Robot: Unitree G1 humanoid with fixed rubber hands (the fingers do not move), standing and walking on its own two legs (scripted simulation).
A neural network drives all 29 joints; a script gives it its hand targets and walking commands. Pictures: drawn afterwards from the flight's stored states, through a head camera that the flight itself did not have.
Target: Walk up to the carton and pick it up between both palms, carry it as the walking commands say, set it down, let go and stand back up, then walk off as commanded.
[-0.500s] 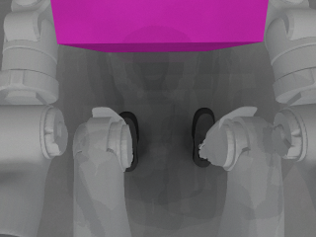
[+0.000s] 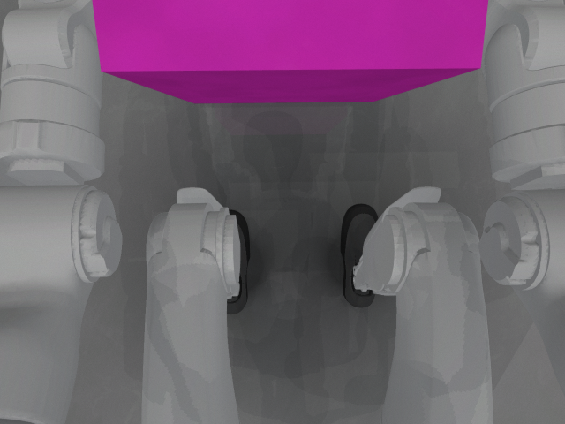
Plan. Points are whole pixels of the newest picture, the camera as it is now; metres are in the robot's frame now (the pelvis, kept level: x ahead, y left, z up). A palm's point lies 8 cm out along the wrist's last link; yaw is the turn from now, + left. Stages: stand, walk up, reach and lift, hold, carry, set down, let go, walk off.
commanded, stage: reach and lift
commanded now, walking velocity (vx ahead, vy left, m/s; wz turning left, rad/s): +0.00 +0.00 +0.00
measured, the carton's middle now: out of the picture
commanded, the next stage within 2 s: none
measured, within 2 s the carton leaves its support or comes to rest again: neither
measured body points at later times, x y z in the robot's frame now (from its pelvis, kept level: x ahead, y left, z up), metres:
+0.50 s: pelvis -0.01 +0.00 +0.05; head +0.32 +0.03 +0.35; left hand +0.56 +0.22 -0.04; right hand +0.56 -0.16 -0.03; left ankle +0.15 +0.12 -0.37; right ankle +0.16 -0.13 -0.37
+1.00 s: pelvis -0.01 +0.00 +0.11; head +0.29 +0.03 +0.42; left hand +0.54 +0.21 +0.03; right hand +0.53 -0.17 +0.04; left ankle +0.15 +0.12 -0.37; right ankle +0.16 -0.13 -0.37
